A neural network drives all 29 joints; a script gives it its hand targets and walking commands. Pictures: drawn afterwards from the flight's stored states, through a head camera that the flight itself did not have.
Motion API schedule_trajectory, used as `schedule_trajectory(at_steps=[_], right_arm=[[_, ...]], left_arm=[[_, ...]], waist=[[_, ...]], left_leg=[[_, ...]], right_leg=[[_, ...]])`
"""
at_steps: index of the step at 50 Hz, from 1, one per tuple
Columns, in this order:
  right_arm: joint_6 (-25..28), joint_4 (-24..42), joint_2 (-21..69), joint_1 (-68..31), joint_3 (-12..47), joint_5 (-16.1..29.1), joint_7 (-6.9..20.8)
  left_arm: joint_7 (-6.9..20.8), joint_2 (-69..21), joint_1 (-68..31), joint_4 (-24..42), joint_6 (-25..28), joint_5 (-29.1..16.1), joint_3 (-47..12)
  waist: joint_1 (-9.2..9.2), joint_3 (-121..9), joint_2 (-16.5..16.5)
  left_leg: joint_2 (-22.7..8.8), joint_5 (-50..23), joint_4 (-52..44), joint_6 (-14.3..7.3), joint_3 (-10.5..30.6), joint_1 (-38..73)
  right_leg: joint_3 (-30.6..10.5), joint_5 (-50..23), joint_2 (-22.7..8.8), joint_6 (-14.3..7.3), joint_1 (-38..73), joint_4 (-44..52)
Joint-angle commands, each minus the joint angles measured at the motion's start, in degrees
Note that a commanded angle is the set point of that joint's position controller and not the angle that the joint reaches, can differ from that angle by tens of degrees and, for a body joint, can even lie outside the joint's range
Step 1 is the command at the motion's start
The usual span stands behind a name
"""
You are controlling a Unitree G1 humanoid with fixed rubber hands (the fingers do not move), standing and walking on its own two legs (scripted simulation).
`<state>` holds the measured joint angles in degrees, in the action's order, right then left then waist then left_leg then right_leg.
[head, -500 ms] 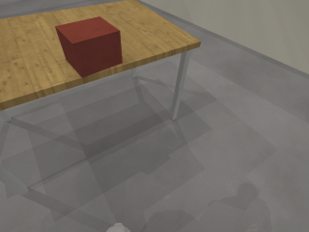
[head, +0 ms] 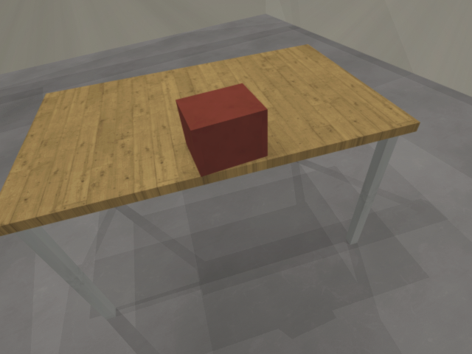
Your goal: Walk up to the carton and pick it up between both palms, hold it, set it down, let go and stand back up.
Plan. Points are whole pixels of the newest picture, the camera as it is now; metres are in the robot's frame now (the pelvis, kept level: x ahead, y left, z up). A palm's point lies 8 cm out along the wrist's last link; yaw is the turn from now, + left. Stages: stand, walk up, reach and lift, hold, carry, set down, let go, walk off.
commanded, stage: walk up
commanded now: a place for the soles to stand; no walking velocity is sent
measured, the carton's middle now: (222, 128) +0.71 +0.08 +0.02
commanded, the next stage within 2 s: none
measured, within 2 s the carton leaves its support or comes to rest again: neither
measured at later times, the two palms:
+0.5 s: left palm out of the picture +0.17 +0.34 -0.12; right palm (327, 295) +0.28 -0.15 -0.11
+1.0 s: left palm (87, 311) +0.25 +0.35 -0.11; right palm (321, 266) +0.35 -0.15 -0.12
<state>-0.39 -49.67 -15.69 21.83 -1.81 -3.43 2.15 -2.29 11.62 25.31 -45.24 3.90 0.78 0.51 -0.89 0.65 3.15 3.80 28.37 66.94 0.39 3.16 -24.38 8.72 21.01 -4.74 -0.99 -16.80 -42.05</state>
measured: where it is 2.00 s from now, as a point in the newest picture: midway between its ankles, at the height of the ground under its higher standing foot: outside the picture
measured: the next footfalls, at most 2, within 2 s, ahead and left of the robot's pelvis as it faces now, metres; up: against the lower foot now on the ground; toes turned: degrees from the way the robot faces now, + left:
left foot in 0.32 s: +0.28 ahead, +0.18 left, +0.00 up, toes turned +11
right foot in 0.72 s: +0.29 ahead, -0.02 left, +0.00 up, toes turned +10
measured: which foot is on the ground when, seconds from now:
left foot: up 0.00-0.30, down 0.32-0.80, up 0.82-1.00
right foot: down 0.00-0.32, up 0.34-0.70, down 0.72-1.00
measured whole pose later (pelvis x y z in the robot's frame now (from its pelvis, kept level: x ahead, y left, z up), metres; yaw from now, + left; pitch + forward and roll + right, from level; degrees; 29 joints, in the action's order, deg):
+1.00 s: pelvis +0.19 +0.08 +0.00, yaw +13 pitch -2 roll +1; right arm -2.4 -45.5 -15.9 9.1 -1.9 -1.3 -0.9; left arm -1.7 12.9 7.7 -44.3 -1.2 1.1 0.3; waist -0.2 8.3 0.7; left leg 1.9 33.4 54.1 0.3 -0.2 -20.8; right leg 3.4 12.6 -6.0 0.4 -25.5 -40.0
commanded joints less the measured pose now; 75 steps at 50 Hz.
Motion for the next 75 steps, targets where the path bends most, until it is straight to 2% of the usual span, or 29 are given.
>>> schedule_trajectory(at_steps=[1,7,12,15,16,17,18,19,21,27,29,31,35,38,40,42,45,49,51,52,54,55,57,59,61,63,65,68,75], right_arm=[[1.5,2.7,-2.7,1.9,-0.7,0.2,0.6],[1.8,5.5,1.2,-6.7,1.0,0.4,1.0],[2.4,6.4,1.5,-9.5,1.3,-0.1,1.5],[3.0,2.2,-3.0,2.0,-1.0,-0.2,0.4],[3.1,-0.1,-6.3,8.5,-2.4,-0.2,-0.3],[2.7,-0.2,-10.3,12.5,-3.6,0.5,-1.2],[1.7,0.6,-12.5,14.6,-4.6,2.7,-2.3],[1.1,1.7,-12.9,11.4,-5.3,4.0,-3.3],[1.3,4.1,-9.6,3.4,-4.1,3.4,-3.9],[4.8,3.6,-0.4,-1.4,-0.1,2.0,-3.3],[4.4,4.4,-1.2,-4.5,0.4,1.8,-3.6],[3.3,4.5,-3.0,-5.3,0.5,2.1,-3.6],[0.5,5.4,-8.0,-7.8,-0.4,3.4,-3.5],[-0.7,5.6,-6.9,-6.4,-0.1,3.9,-3.4],[-1.8,5.0,-4.0,-4.8,0.7,3.7,-3.8],[-2.3,5.2,-4.2,-6.4,0.4,2.1,-3.6],[-1.8,6.6,-4.0,-8.0,-0.9,1.9,-3.2],[-0.8,7.6,-1.0,-8.0,-0.3,2.4,-2.9],[0.4,6.2,1.1,-4.2,0.3,2.9,-2.6],[0.9,5.4,0.1,-2.9,0.1,2.6,-2.7],[1.2,6.7,-6.2,-6.4,-0.8,2.9,-2.8],[1.3,7.0,-8.0,-8.3,-1.0,3.1,-3.0],[1.3,6.8,-5.3,-13.1,0.0,2.9,-3.5],[1.4,6.1,-5.1,-14.8,0.9,2.9,-3.5],[1.9,4.8,-4.8,-13.0,0.7,3.3,-3.1],[2.1,3.5,-4.4,-9.5,0.7,3.2,-2.6],[2.1,2.5,-3.6,-6.6,1.1,3.0,-2.6],[1.4,1.4,-4.6,-9.0,1.1,2.9,-2.9],[1.2,-0.5,-4.7,-8.1,1.3,3.0,-2.7]], left_arm=[[-0.2,8.1,1.7,1.2,2.6,1.0,1.2],[1.2,7.8,5.5,-1.6,2.8,2.2,0.7],[1.1,10.8,5.9,-2.1,1.3,2.2,0.6],[1.2,10.8,5.1,-2.1,-0.4,2.2,0.5],[1.5,9.1,7.6,-2.0,-0.9,2.1,-0.2],[1.8,6.6,11.6,-1.0,-1.5,1.6,-0.9],[1.9,6.9,11.8,0.2,-2.7,0.2,-0.8],[1.9,9.4,8.2,1.2,-3.1,0.1,-0.3],[2.8,9.0,3.2,2.3,-2.5,0.4,-0.2],[1.9,5.1,2.5,0.4,-2.4,1.3,-0.6],[1.7,3.8,0.2,0.3,-3.1,0.7,-0.8],[1.1,4.0,-3.5,1.1,-3.2,0.2,-0.7],[0.2,5.7,-7.7,1.8,-3.7,-0.3,0.6],[0.1,10.4,-10.2,2.6,-3.9,0.0,1.7],[0.2,13.4,-11.1,2.4,-4.5,-0.8,2.3],[0.2,13.1,-14.1,2.8,-4.8,-0.7,2.4],[-0.1,13.0,-14.9,3.7,-4.7,-0.2,2.4],[0.5,12.1,-14.3,3.0,-4.5,1.0,2.3],[1.1,11.0,-17.1,2.8,-5.1,1.0,1.4],[1.7,10.3,-16.9,2.4,-5.3,0.7,1.0],[2.7,5.4,-14.1,2.4,-6.0,0.9,-0.9],[2.3,6.5,-14.4,1.5,-6.6,0.5,-0.7],[2.7,7.3,-14.5,-0.7,-6.4,0.6,-0.4],[3.2,7.3,-11.1,-2.9,-5.2,0.6,-0.3],[2.7,7.2,-10.5,-3.7,-4.0,0.6,-0.7],[2.1,7.7,-9.6,-4.9,-3.1,0.3,-0.8],[2.3,8.5,-8.5,-6.6,-3.2,0.1,-0.9],[2.3,7.9,-8.3,-7.6,-3.8,0.3,-1.3],[2.1,8.5,-5.5,-9.8,-2.7,0.0,-1.4]], waist=[[0.87,12.8,-7.9],[0.01,6.8,-12.1],[-0.39,5.4,-12.4],[5.00,1.3,-4.7],[6.80,-3.9,1.2],[6.16,-9.6,10.3],[7.98,-11.3,10.5],[7.59,-9.0,7.2],[5.09,-1.3,3.3],[0.19,0.0,0.7],[-1.24,-0.1,0.7],[-0.60,0.0,3.2],[0.05,0.2,5.1],[1.25,0.4,-3.4],[1.50,-0.8,-12.0],[1.09,1.1,-16.1],[-0.11,-1.3,-17.0],[0.00,-7.2,-14.2],[2.71,-8.8,-11.6],[2.76,-9.3,-9.3],[-0.02,-3.5,5.6],[1.90,-2.8,7.6],[0.86,3.9,5.1],[-1.33,5.1,5.2],[-1.15,3.9,4.5],[-0.04,1.7,4.1],[1.22,1.6,2.7],[0.01,6.3,1.1],[0.15,7.5,-2.4]], left_leg=[[-5.2,-8.9,-0.5,1.8,4.4,-15.7],[-5.2,-21.0,-15.0,0.9,-4.5,-12.6],[-4.8,-24.0,-28.9,-1.6,-7.0,-1.6],[-2.6,-25.2,-35.5,-2.4,-6.3,13.5],[-4.4,-26.0,-33.7,-3.8,-0.7,22.7],[-14.6,-26.3,-35.2,-7.4,16.9,30.6],[-21.2,-16.0,-44.2,-14.1,35.6,33.8],[-23.6,-2.5,-49.9,-15.7,40.4,29.2],[-21.5,-1.5,-52.4,-12.4,30.8,20.3],[-18.4,-47.6,-46.3,-12.5,11.4,6.6],[-16.1,-57.2,-43.0,-11.7,4.2,4.6],[-15.2,-60.8,-40.9,-9.9,2.8,6.1],[-15.3,-50.4,-37.1,-7.7,4.4,2.9],[-11.2,-25.4,-34.0,-3.8,3.9,-1.9],[-3.1,-10.3,-21.7,-0.7,-2.6,4.1],[-2.1,1.5,-14.4,-1.1,-3.4,5.4],[-1.7,7.1,-7.5,-0.5,-3.3,-0.7],[-3.3,5.0,-17.5,0.3,-2.6,2.0],[-3.1,-9.0,-37.3,0.0,-3.9,12.8],[-4.6,-15.1,-40.2,-0.8,-0.3,18.8],[-18.5,-13.7,-45.7,-5.9,18.1,16.3],[-21.6,-6.9,-48.8,-10.3,19.9,7.6],[-17.3,1.2,-51.3,-8.7,14.1,-3.1],[-13.4,-9.6,-49.2,-6.0,7.6,2.8],[-13.3,-24.2,-45.6,-4.3,5.7,6.6],[-12.4,-27.9,-43.6,-3.0,4.1,9.4],[-11.4,-17.2,-46.7,-2.8,3.6,9.6],[-12.4,2.5,-51.9,-4.7,6.0,6.1],[-10.5,0.4,-49.6,-4.7,3.0,7.3]], right_leg=[[-20.5,5.7,-16.4,-6.2,2.6,31.3],[-0.7,-27.4,-10.9,-6.4,9.9,23.3],[0.9,-25.7,-13.6,-7.9,8.9,20.9],[3.4,-22.1,-11.8,-5.2,7.2,6.0],[3.5,-15.1,-8.2,-3.8,3.6,-6.1],[3.7,6.7,-2.3,-1.5,-4.7,-20.3],[-3.1,14.9,3.6,-0.1,-14.0,-29.5],[-6.7,15.1,0.8,-0.5,-17.3,-33.0],[-8.9,9.6,-1.3,-1.3,-19.0,-33.3],[-11.7,5.5,-0.1,0.3,-4.9,-19.4],[-9.9,2.2,0.6,0.4,-1.6,-11.4],[-7.7,-4.2,1.4,0.8,-0.6,-4.4],[-5.2,-15.7,2.6,-0.3,4.6,5.3],[-13.0,-23.5,-5.5,-3.7,6.3,8.5],[-25.1,-18.9,-15.7,-11.3,-2.1,18.1],[-28.7,-13.1,-16.9,-13.6,-7.9,21.4],[-25.1,-25.2,-16.3,-15.0,-0.3,19.6],[-20.1,-27.5,-11.8,-11.6,6.3,15.9],[-14.5,-18.5,-7.8,-7.2,2.6,12.8],[-13.0,-14.0,-6.1,-4.9,-2.1,10.1],[-5.5,5.2,2.4,0.7,-14.0,2.2],[-9.2,9.2,0.3,1.1,-7.0,-0.5],[-8.9,3.1,1.2,0.3,1.4,0.2],[-8.1,-5.7,2.8,0.4,-0.4,5.9],[-7.9,-12.2,2.1,0.7,2.4,11.8],[-10.5,-15.1,0.2,0.5,5.4,14.0],[-11.8,-9.6,0.3,0.4,3.9,14.0],[-10.4,-4.9,1.8,1.0,2.4,14.9],[-13.3,-4.4,1.1,0.2,0.3,17.2]])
